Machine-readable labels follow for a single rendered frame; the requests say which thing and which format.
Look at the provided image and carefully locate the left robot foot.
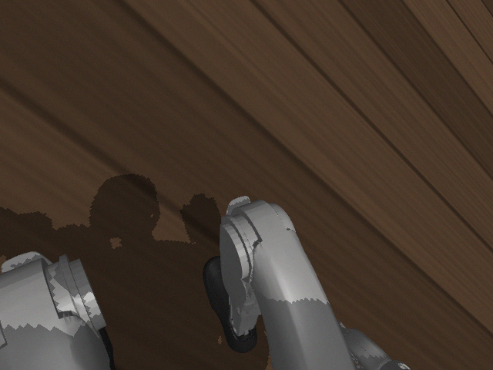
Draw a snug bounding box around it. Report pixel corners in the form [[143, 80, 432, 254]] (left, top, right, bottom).
[[99, 327, 116, 370]]

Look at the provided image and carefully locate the right robot foot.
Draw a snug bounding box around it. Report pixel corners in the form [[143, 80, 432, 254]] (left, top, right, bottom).
[[203, 256, 257, 353]]

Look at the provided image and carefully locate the right robot hand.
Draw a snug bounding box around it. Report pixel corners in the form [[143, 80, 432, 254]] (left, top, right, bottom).
[[337, 321, 392, 370]]

